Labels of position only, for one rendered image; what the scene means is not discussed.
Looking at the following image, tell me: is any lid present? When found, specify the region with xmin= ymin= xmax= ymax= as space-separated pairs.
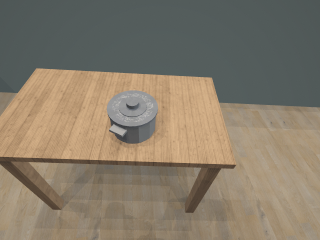
xmin=107 ymin=90 xmax=158 ymax=128

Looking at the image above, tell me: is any pot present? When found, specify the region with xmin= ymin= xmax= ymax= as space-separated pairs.
xmin=109 ymin=118 xmax=156 ymax=144

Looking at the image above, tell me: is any table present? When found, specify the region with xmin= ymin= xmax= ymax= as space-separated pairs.
xmin=0 ymin=68 xmax=237 ymax=213

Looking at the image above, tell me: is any knob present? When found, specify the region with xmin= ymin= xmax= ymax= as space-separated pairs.
xmin=126 ymin=97 xmax=139 ymax=109

